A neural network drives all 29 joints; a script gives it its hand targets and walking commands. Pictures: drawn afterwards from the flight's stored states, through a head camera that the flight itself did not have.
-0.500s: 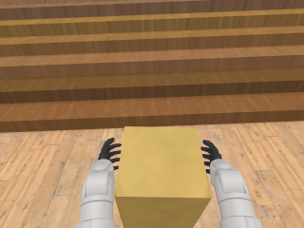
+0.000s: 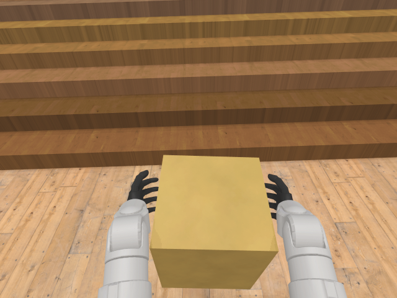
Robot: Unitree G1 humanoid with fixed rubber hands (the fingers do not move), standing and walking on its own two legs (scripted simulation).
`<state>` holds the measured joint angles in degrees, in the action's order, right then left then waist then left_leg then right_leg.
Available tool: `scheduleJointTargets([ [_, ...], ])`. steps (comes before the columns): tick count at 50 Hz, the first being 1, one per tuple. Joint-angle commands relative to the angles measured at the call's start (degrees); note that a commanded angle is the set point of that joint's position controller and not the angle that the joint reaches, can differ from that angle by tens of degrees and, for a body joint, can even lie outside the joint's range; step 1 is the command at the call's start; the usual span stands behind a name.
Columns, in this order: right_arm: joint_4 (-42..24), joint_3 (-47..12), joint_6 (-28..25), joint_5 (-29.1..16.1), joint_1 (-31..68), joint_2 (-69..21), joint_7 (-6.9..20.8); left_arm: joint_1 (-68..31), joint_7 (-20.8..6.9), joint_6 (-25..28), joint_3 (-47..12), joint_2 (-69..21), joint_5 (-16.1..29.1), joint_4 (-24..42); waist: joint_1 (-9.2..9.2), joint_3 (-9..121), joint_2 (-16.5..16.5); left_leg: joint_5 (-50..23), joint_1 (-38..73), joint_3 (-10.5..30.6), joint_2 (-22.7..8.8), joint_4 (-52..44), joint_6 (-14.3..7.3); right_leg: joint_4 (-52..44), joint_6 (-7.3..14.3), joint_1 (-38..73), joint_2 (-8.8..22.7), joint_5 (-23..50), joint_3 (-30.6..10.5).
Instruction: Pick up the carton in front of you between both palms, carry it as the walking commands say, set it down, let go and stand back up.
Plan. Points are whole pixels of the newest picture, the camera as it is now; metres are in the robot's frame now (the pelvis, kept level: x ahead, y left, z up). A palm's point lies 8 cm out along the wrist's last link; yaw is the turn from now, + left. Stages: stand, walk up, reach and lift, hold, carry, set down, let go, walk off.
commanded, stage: carry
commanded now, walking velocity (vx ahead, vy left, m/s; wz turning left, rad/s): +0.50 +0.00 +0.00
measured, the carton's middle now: (208, 225) +0.31 +0.00 -0.01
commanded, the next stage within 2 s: none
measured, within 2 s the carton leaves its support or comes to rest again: neither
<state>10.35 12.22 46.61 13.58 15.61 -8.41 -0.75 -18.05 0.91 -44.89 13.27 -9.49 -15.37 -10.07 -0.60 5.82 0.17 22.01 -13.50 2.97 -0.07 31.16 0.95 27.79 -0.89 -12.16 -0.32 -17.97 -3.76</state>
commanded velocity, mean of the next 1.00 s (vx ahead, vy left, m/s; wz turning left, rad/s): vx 0.50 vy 0.00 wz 0.00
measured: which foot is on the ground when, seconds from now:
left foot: down 0.00-0.22, up 0.24-0.36, down 0.38-0.76, up 0.78-1.00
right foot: down 0.00-0.42, up 0.44-0.72, down 0.74-1.00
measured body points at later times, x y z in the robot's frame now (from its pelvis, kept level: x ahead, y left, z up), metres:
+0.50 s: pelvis +0.22 +0.03 -0.01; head +0.19 +0.03 +0.44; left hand +0.47 +0.18 +0.08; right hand +0.45 -0.13 +0.07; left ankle +0.14 +0.10 -0.74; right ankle +0.11 -0.08 -0.68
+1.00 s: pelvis +0.53 -0.02 +0.01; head +0.51 -0.02 +0.46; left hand +0.76 +0.16 +0.08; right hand +0.78 -0.14 +0.07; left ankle +0.59 +0.14 -0.68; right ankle +0.51 -0.07 -0.74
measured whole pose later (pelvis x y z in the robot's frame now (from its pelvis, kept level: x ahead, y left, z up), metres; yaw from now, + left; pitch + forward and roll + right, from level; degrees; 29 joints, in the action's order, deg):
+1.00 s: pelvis +0.53 -0.02 +0.01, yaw +4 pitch +4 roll +1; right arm -24.8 1.8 65.8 4.0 -4.3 -7.7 -6.1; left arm 2.7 7.8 -64.6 2.6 -7.6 -3.0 25.8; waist 2.4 7.9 1.2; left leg 10.9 -34.6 -5.9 -6.9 50.2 0.1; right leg 18.2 5.1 -10.5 0.5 -12.4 14.6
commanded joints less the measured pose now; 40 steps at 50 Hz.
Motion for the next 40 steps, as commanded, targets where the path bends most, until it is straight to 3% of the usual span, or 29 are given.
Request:
scheduleJointTargets([
  [1, -10.88, -40.15, -0.37, -20.9, 39.29, -54.05, 12.16, -25.01, -11.8, -2.65, -36.0, -54.3, 18.02, 3.17, 0.99, 10.57, 6.33, 0.3, -3.64, -6.81, 1.24, -1.74, 0.47, -7.92, 5.02, 0.53, 8.94, -17.73, -7.52],
  [2, -12.63, -41.99, 0.86, -22.47, 37.36, -54.64, 11.48, -25.25, -10.94, -3.81, -38.52, -53.94, 19.68, 7.17, 0.92, 12.79, 5.07, 2.52, 0.54, -4.79, -0.12, -3.64, -0.24, -6.04, 4.08, -2.55, 6.97, -18.97, -3.96],
  [3, -15.36, -42.3, 2.27, -22.71, 37.27, -54.06, 10.52, -25.91, -10.28, -5.33, -39.83, -53.69, 20.62, 10.62, 0.19, 12.5, -0.34, 10.76, 4.04, 1.77, -4.29, -10.28, -2.17, 0.34, 2.93, -8.54, 4.22, -19.02, 0.12],
  [4, -14.4, -41.57, 3.75, -22.76, 34.25, -52.82, 9.88, -27.43, -9.65, -6.89, -41.03, -53.59, 21.71, 12.09, -0.66, 10.26, -12.98, 18.83, 6.44, 13.36, -11.81, -16.13, -5.1, 10.17, 0.68, -15.54, 1.13, -14.85, 6.44],
  [5, -16.08, -42.09, 5.08, -22.0, 31.4, -52.66, 8.69, -25.81, -8.96, -8.55, -43.27, -52.84, 22.7, 14.43, -0.93, 6.7, -16.74, 19.46, 10.34, 19.76, -16.25, -19.23, -8.36, 13.35, 0.34, -23.29, 0.06, -11.6, 9.1],
  [6, -20.18, -41.9, 6.33, -21.46, 29.68, -50.32, 7.62, -25.35, -8.56, -9.87, -44.19, -52.45, 24.19, 17.32, -0.95, 4.86, -14.77, 11.32, 10.61, 20.23, -17.72, -17.99, -10.55, 11.46, 0.39, -23.79, 2.23, -10.18, 8.78],
  [8, -23.86, -42.72, 9.59, -21.11, 26.61, -48.77, 4.8, -22.57, -7.19, -12.41, -45.69, -50.06, 26.49, 20.56, -0.24, 6.43, -6.66, -1.22, 5.95, 12.46, -15.29, -14.04, -9.62, 0.11, 0.56, -14.21, 0.19, -4.98, 11.69],
  [10, -28.87, -43.45, 11.96, -23.28, 22.08, -47.46, 3.24, -16.47, -5.08, -14.81, -45.74, -48.71, 27.59, 23.39, 0.03, 13.22, -5.57, -1.63, -1.26, 0.56, -9.7, -6.58, -5.57, -3.77, 0.7, 4.3, 1.47, 0.32, 12.24],
  [11, -31.5, -43.6, 13.39, -23.08, 20.17, -45.53, 2.49, -13.13, -3.98, -16.08, -45.96, -48.2, 26.97, 24.44, 0.78, 14.67, -0.38, -0.17, -9.64, -4.0, -7.06, 0.78, -3.46, -6.53, 2.76, 13.97, 6.29, -1.38, 4.95],
  [12, -33.48, -43.92, 14.97, -24.1, 19.49, -45.54, 2.15, -10.45, -2.78, -17.11, -44.98, -46.43, 25.96, 26.69, 1.83, 14.44, 13.13, 2.91, -23.13, -9.8, -2.68, 12.38, -0.86, -9.72, 7.18, 23.12, 16.81, -1.21, -10.97],
  [13, -35.6, -44.86, 16.39, -25.67, 20.44, -45.21, 1.88, -9.37, -1.52, -17.93, -43.9, -45.68, 24.74, 28.64, 2.41, 10.39, 16.52, 9.2, -30.39, -10.43, -2.28, 11.64, -0.8, -9.96, 11.83, 25.01, 22.94, 8.14, -16.08],
  [15, -38.97, -45.56, 18.1, -27.39, 19.33, -43.94, 1.34, -7.2, 0.33, -19.8, -42.91, -45.93, 24.54, 33.07, 2.6, 7.32, 8.21, 10.71, -29.66, -10.47, -2.35, 9.36, -1.3, -10.0, 12.99, 20.82, 22.34, 16.38, -14.35],
  [17, -41.43, -45.65, 18.82, -28.52, 14.56, -45.2, 0.55, -5.77, 1.52, -20.85, -43.18, -46.09, 25.31, 37.49, 1.62, 10.69, 7.68, 3.76, -22.92, -13.5, -0.68, 1.73, -0.78, -8.09, 9.54, 20.14, 17.94, 15.05, -6.24],
  [19, -42.37, -43.46, 19.32, -27.64, 8.81, -45.28, -0.45, -3.33, 1.71, -21.73, -44.89, -45.64, 26.73, 41.48, 0.57, 15.18, 3.87, -9.71, 2.97, -15.32, -0.47, -7.97, -1.43, -0.89, 4.05, 5.29, 12.35, 8.62, 6.33],
  [20, -42.74, -42.89, 19.55, -26.82, 6.56, -44.1, -0.96, -3.17, 1.73, -22.08, -45.29, -44.56, 27.05, 41.71, -0.26, 15.6, -1.0, -7.54, 18.44, -7.43, -5.49, -9.77, -3.41, 7.75, 1.13, -7.94, 8.66, 8.19, 12.5],
  [21, -43.65, -41.83, 19.51, -26.05, 6.07, -41.57, -1.54, -4.94, 1.81, -22.51, -46.2, -43.4, 27.74, 44.46, -1.55, 14.9, -16.78, -6.07, 27.78, 14.04, -18.1, -15.56, -8.28, 21.34, -1.23, -24.64, 4.27, -1.99, 15.68],
  [22, -43.81, -40.77, 19.51, -24.31, 6.69, -40.53, -2.44, -8.12, 1.53, -23.14, -47.59, -43.1, 30.33, 45.44, -2.42, 10.13, -19.67, -22.84, 33.24, 21.94, -23.06, -14.21, -15.07, 27.33, -0.57, -36.28, 1.71, -14.35, 13.69],
  [23, -44.64, -40.31, 19.74, -24.18, 6.49, -40.06, -3.01, -8.6, 1.5, -23.25, -48.27, -41.23, 31.69, 45.99, -2.3, 7.04, -13.47, -36.03, 34.51, 21.95, -23.92, -13.12, -16.72, 30.52, 0.66, -42.83, 2.33, -17.64, 10.66],
  [24, -45.58, -40.06, 20.2, -24.4, 7.8, -38.42, -3.6, -6.52, 1.7, -23.44, -47.67, -40.99, 31.28, 43.06, -1.95, 6.86, -7.82, -39.98, 33.09, 17.15, -23.27, -12.88, -15.1, 34.26, 1.51, -43.61, 4.37, -16.12, 9.44],
  [26, -47.26, -41.63, 20.3, -25.78, 8.08, -38.95, -3.82, -1.06, 2.15, -22.93, -44.92, -40.61, 29.22, 41.29, -1.74, 9.94, -3.31, -32.72, 30.31, 10.5, -21.69, -15.91, -11.85, 29.0, 1.42, -38.59, 6.92, -8.68, 7.81],
  [27, -47.01, -42.99, 20.41, -26.73, 7.63, -39.2, -3.45, 0.53, 2.63, -22.7, -44.43, -40.29, 28.23, 40.13, -1.71, 9.0, -4.74, -34.83, 29.46, 6.45, -18.82, -16.26, -9.78, 25.7, 1.12, -37.01, 5.37, -6.39, 10.52],
  [31, -49.42, -46.43, 20.51, -29.64, 9.05, -38.03, -1.76, 3.9, 4.03, -21.95, -41.55, -40.55, 23.61, 40.53, -0.72, 3.98, -8.38, -31.73, 14.33, -6.37, -13.45, -19.44, -7.09, 10.85, 1.52, -22.79, 2.42, 8.48, 16.06],
  [32, -48.92, -47.05, 20.39, -29.91, 7.69, -37.84, -1.44, 4.45, 4.21, -21.96, -41.64, -40.11, 23.65, 40.79, -0.58, 3.42, -9.15, -36.92, 12.28, -8.47, -11.8, -19.13, -6.26, 6.96, 1.77, -18.29, -0.11, 10.37, 19.03],
  [34, -48.81, -46.99, 20.54, -29.65, 6.27, -36.97, -0.78, 5.65, 4.12, -21.93, -42.04, -39.49, 23.5, 41.72, 0.24, 6.46, -9.8, -50.54, 10.41, -12.64, -12.65, -11.3, -4.56, 5.22, 2.79, -5.45, -2.12, 13.54, 21.86],
  [36, -48.14, -46.64, 20.47, -28.48, 3.98, -35.85, -0.45, 5.07, 3.59, -22.0, -43.16, -38.77, 23.9, 43.2, 2.19, 12.85, -8.97, -50.62, 5.31, -17.47, -8.49, 5.39, -2.03, 2.53, 3.54, 11.62, -3.59, 9.59, 23.16],
  [37, -47.26, -45.55, 20.62, -27.55, 4.84, -34.66, -0.52, 4.54, 3.16, -22.12, -43.02, -38.08, 23.62, 42.6, 3.25, 15.78, -3.02, -36.02, -5.75, -15.51, -6.28, 18.58, -0.94, 0.55, 5.31, 22.26, 3.86, 0.69, 11.2],
  [38, -47.65, -45.84, 20.85, -26.6, 4.96, -34.43, -0.48, 3.43, 2.83, -22.22, -43.41, -36.21, 23.45, 41.91, 1.86, 16.68, 12.55, -4.39, -18.87, -13.75, -0.65, 36.93, 0.46, -9.68, 12.58, 26.56, 22.34, -8.62, -21.23],
  [39, -46.49, -45.7, 20.99, -26.58, 5.73, -33.77, -0.5, 2.04, 2.4, -22.23, -44.09, -36.58, 25.38, 41.43, 2.41, 13.95, 11.78, 3.87, -26.08, -6.68, 0.42, 46.77, -0.85, -19.27, 17.58, 23.26, 25.73, -12.76, -32.53],
  [40, -46.47, -45.75, 20.67, -26.79, 5.94, -35.78, -0.18, 0.57, 1.81, -22.18, -45.31, -37.73, 26.57, 43.1, 1.45, 11.06, 6.18, 2.07, -26.06, -2.38, -4.31, 48.64, -2.48, -19.18, 16.02, 16.33, 25.39, -9.42, -27.72],
])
